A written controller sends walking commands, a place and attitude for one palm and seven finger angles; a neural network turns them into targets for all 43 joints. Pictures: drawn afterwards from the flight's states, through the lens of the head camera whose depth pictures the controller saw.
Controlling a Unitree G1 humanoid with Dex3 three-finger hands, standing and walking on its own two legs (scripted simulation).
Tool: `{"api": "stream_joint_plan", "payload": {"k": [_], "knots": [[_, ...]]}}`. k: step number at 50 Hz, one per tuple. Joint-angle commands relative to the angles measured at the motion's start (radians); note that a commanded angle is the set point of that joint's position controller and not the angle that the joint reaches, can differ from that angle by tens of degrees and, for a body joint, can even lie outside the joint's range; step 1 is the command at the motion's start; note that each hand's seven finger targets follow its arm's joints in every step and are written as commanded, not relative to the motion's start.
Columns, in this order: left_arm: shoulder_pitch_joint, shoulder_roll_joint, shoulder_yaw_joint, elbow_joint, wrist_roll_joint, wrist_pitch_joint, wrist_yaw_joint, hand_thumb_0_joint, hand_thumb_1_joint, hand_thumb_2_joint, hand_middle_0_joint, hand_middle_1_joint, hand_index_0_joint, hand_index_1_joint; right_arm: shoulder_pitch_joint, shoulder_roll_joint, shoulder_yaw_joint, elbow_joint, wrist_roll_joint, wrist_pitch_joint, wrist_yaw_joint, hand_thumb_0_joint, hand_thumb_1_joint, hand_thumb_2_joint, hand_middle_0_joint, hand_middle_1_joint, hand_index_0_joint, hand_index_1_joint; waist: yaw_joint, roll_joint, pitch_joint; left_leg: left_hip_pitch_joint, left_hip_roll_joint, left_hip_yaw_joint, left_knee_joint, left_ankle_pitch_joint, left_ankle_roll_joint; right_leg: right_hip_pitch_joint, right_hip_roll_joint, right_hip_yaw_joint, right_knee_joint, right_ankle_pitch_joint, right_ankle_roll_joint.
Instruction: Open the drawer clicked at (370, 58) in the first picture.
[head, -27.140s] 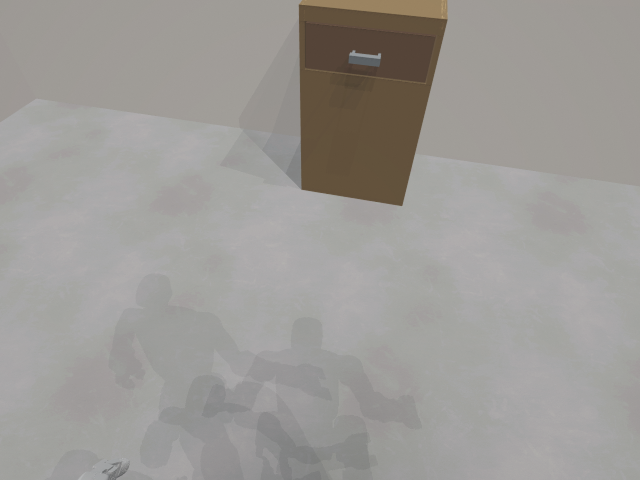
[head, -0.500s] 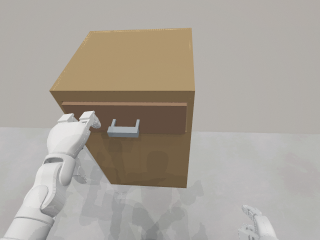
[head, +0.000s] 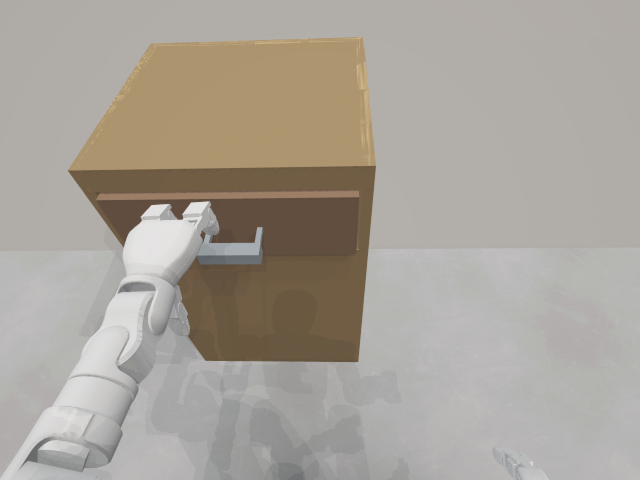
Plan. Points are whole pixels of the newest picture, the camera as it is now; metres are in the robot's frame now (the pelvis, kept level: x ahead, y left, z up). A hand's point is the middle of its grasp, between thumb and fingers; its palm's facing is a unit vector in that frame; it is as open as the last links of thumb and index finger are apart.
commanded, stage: move the hooked fingers above the handle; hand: left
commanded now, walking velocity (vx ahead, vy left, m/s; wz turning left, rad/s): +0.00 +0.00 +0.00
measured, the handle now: (232, 243) +0.50 +0.20 -0.07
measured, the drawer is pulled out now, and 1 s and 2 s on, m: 0.01 0.01 0.00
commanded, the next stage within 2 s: none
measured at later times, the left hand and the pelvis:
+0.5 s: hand (212, 253) +0.42 +0.19 +0.02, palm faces +0.02 -0.05 -1.00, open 13.8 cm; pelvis +0.00 +0.02 -0.01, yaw +0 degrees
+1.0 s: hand (236, 240) +0.47 +0.17 -0.01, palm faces +0.03 -0.05 -1.00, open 13.8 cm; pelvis +0.00 +0.01 -0.03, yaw -1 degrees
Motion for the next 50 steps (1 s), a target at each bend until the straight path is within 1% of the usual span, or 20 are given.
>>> {"api": "stream_joint_plan", "payload": {"k": [1, 2, 3, 5, 8, 11, 14, 15, 18, 20, 22, 23, 24, 29, 34, 38, 42, 45, 48, 50], "knots": [[-0.305, 0.216, 0.137, -0.134, 0.017, 0.006, 0.071, 0.000, -0.500, 0.300, -0.300, -1.200, -0.300, -1.200, -0.042, -0.121, -0.043, -0.135, 0.004, -0.028, -0.007, 0.000, -0.900, -0.900, 0.200, 0.300, 0.200, 0.300, 0.019, -0.061, -0.296, 0.167, 0.014, -0.001, -0.024, 0.317, 0.003, 0.110, -0.034, 0.035, -0.062, 0.437, 0.013], [-0.308, 0.204, 0.128, -0.120, 0.019, 0.012, 0.076, 0.000, -0.500, 0.300, -0.300, -1.200, -0.300, -1.200, -0.039, -0.120, -0.044, -0.134, 0.005, -0.027, -0.006, 0.000, -0.900, -0.900, 0.200, 0.300, 0.200, 0.300, 0.017, -0.056, -0.295, 0.172, 0.015, 0.002, -0.022, 0.321, 0.003, 0.102, -0.033, 0.035, -0.064, 0.441, 0.013], [-0.317, 0.239, 0.163, -0.114, 0.025, 0.014, 0.082, 0.000, -0.500, 0.300, -0.300, -1.200, -0.300, -1.200, -0.034, -0.125, -0.047, -0.134, 0.004, -0.025, -0.005, 0.000, -0.900, -0.900, 0.200, 0.300, 0.200, 0.300, 0.023, -0.067, -0.310, 0.164, 0.016, 0.001, -0.020, 0.334, 0.002, 0.116, -0.030, 0.037, -0.058, 0.447, 0.010], [-0.349, 0.182, 0.107, -0.103, 0.034, 0.025, 0.091, 0.000, -0.500, 0.300, -0.300, -1.200, -0.300, -1.200, -0.023, -0.121, -0.048, -0.135, 0.006, -0.023, -0.003, 0.000, -0.900, -0.900, 0.200, 0.300, 0.200, 0.300, 0.005, -0.058, -0.305, 0.177, 0.022, 0.001, -0.018, 0.343, 0.001, 0.085, -0.028, 0.026, -0.054, 0.429, 0.011], [-0.363, 0.186, 0.114, -0.094, 0.036, 0.024, 0.104, 0.000, -0.500, 0.300, -0.300, -1.200, -0.300, -1.200, -0.006, -0.127, -0.057, -0.132, 0.005, -0.025, -0.001, 0.000, -0.900, -0.900, 0.200, 0.300, 0.200, 0.300, 0.000, -0.041, -0.328, 0.203, 0.027, -0.008, -0.010, 0.353, 0.001, 0.060, -0.020, 0.020, -0.053, 0.388, 0.006], [-0.452, 0.098, 0.024, -0.073, 0.041, 0.021, 0.113, 0.000, -0.500, 0.300, -0.300, -1.200, -0.300, -1.200, 0.014, -0.123, -0.062, -0.118, 0.006, -0.027, 0.002, 0.000, -0.900, -0.900, 0.200, 0.300, 0.200, 0.300, -0.042, -0.027, -0.298, 0.233, 0.039, -0.020, -0.001, 0.349, -0.001, -0.021, -0.018, 0.000, -0.051, 0.339, 0.008], [-0.524, 0.116, 0.034, -0.044, 0.053, 0.013, 0.127, 0.000, -0.500, 0.300, -0.300, -1.200, -0.300, -1.200, 0.037, -0.128, -0.068, -0.105, 0.003, -0.029, 0.000, 0.000, -0.900, -0.900, 0.200, 0.300, 0.200, 0.300, -0.047, -0.019, -0.330, 0.261, 0.046, -0.034, 0.006, 0.340, -0.005, -0.060, -0.014, -0.006, -0.041, 0.291, 0.005], [-0.569, 0.072, -0.009, -0.032, 0.056, 0.011, 0.132, 0.000, -0.500, 0.300, -0.300, -1.200, -0.300, -1.200, 0.042, -0.125, -0.068, -0.101, 0.002, -0.030, 0.001, 0.000, -0.900, -0.900, 0.200, 0.300, 0.200, 0.300, -0.065, -0.016, -0.322, 0.270, 0.048, -0.041, 0.013, 0.340, -0.008, -0.092, -0.013, -0.014, -0.039, 0.279, 0.006], [-0.615, 0.094, 0.019, 0.020, 0.068, 0.008, 0.159, 0.000, -0.500, 0.300, -0.300, -1.200, -0.300, -1.200, 0.061, -0.128, -0.070, -0.087, -0.003, -0.031, 0.005, 0.000, -0.900, -0.900, 0.200, 0.300, 0.200, 0.300, -0.058, 0.011, -0.345, 0.280, 0.052, -0.056, 0.024, 0.353, -0.020, -0.129, -0.007, -0.024, -0.019, 0.253, -0.001], [-0.642, 0.070, 0.010, 0.079, 0.072, 0.016, 0.179, 0.000, -0.500, 0.300, -0.300, -1.200, -0.300, -1.200, 0.077, -0.124, -0.071, -0.078, -0.005, -0.030, 0.010, 0.000, -0.900, -0.900, 0.200, 0.300, 0.200, 0.300, -0.058, 0.005, -0.360, 0.272, 0.053, -0.054, 0.036, 0.361, -0.021, -0.144, -0.006, -0.031, -0.006, 0.256, -0.001], [-0.656, 0.084, 0.028, 0.168, 0.078, 0.041, 0.197, 0.000, -0.500, 0.300, -0.300, -1.200, -0.300, -1.200, 0.079, -0.127, -0.065, -0.074, -0.007, -0.024, 0.011, 0.000, -0.900, -0.900, 0.200, 0.300, 0.200, 0.300, -0.060, -0.031, -0.327, 0.215, 0.050, -0.042, 0.036, 0.315, -0.015, -0.145, -0.005, -0.031, -0.007, 0.245, 0.000], [-0.664, 0.134, 0.074, 0.207, 0.085, 0.053, 0.206, 0.000, -0.500, 0.300, -0.300, -1.200, -0.300, -1.200, 0.085, -0.133, -0.062, -0.072, -0.008, -0.021, 0.009, 0.000, -0.900, -0.900, 0.200, 0.300, 0.200, 0.300, -0.050, -0.054, -0.337, 0.179, 0.047, -0.041, 0.032, 0.295, -0.014, -0.125, -0.003, -0.028, -0.003, 0.239, -0.001], [-0.700, 0.098, 0.029, 0.222, 0.093, 0.065, 0.212, 0.000, -0.500, 0.300, -0.300, -1.200, -0.300, -1.200, 0.084, -0.129, -0.059, -0.075, -0.007, -0.019, 0.010, 0.000, -0.900, -0.900, 0.200, 0.300, 0.200, 0.300, -0.063, -0.035, -0.337, 0.171, 0.046, -0.035, 0.036, 0.289, -0.013, -0.136, -0.005, -0.028, 0.003, 0.241, 0.000], [-0.712, 0.147, 0.073, 0.320, 0.088, 0.106, 0.215, 0.000, -0.500, 0.300, -0.300, -1.200, -0.300, -1.200, 0.118, -0.135, -0.060, -0.077, -0.010, -0.013, 0.006, 0.000, -0.900, -0.900, 0.200, 0.300, 0.200, 0.300, -0.060, -0.059, -0.421, 0.139, 0.042, -0.011, 0.060, 0.326, -0.001, -0.062, -0.007, -0.009, 0.009, 0.332, 0.008], [-0.761, 0.100, 0.021, 0.338, 0.074, 0.068, 0.177, 0.000, -0.500, 0.300, -0.300, -1.200, -0.300, -1.200, 0.155, -0.136, -0.065, -0.070, -0.008, -0.020, 0.001, 0.000, -0.900, -0.900, 0.200, 0.300, 0.200, 0.300, -0.104, -0.077, -0.401, 0.108, 0.041, -0.004, 0.080, 0.320, 0.010, -0.063, -0.012, 0.006, -0.001, 0.382, 0.018], [-0.830, 0.080, 0.004, 0.308, 0.073, 0.003, 0.177, 0.000, -0.500, 0.300, -0.300, -1.200, -0.300, -1.200, 0.183, -0.130, -0.073, -0.055, -0.012, -0.036, -0.001, 0.000, -0.900, -0.900, 0.200, 0.300, 0.200, 0.300, -0.125, -0.028, -0.400, 0.113, 0.043, -0.017, 0.103, 0.318, 0.009, -0.125, -0.010, 0.006, 0.012, 0.350, 0.014], [-0.844, 0.099, 0.039, 0.314, 0.098, -0.034, 0.231, 0.000, -0.500, 0.300, -0.300, -1.200, -0.300, -1.200, 0.215, -0.129, -0.083, -0.026, -0.024, -0.046, 0.012, 0.000, -0.900, -0.900, 0.200, 0.300, 0.200, 0.300, -0.117, 0.064, -0.453, 0.145, 0.052, -0.030, 0.148, 0.368, -0.005, -0.220, -0.001, -0.009, 0.061, 0.325, 0.006], [-0.858, 0.125, 0.073, 0.381, 0.112, -0.001, 0.289, 0.000, -0.500, 0.300, -0.300, -1.200, -0.300, -1.200, 0.226, -0.134, -0.082, -0.014, -0.032, -0.047, 0.022, 0.000, -0.900, -0.900, 0.200, 0.300, 0.200, 0.300, -0.120, 0.029, -0.459, 0.081, 0.051, -0.029, 0.170, 0.363, -0.006, -0.231, 0.004, -0.017, 0.091, 0.332, 0.005], [-0.853, 0.195, 0.139, 0.404, 0.113, 0.064, 0.327, 0.000, -0.500, 0.300, -0.300, -1.200, -0.300, -1.200, 0.220, -0.143, -0.079, -0.024, -0.036, -0.038, 0.032, 0.000, -0.900, -0.900, 0.200, 0.300, 0.200, 0.300, -0.092, 0.030, -0.526, 0.062, 0.044, -0.016, 0.173, 0.392, -0.007, -0.170, 0.008, -0.016, 0.105, 0.380, 0.005], [-0.847, 0.194, 0.126, 0.424, 0.116, 0.114, 0.330, 0.000, -0.500, 0.300, -0.300, -1.200, -0.300, -1.200, 0.222, -0.145, -0.077, -0.031, -0.029, -0.026, 0.033, 0.000, -0.900, -0.900, 0.200, 0.300, 0.200, 0.300, -0.099, -0.001, -0.528, 0.056, 0.043, -0.005, 0.163, 0.392, -0.003, -0.132, 0.007, -0.015, 0.090, 0.412, 0.013]]}}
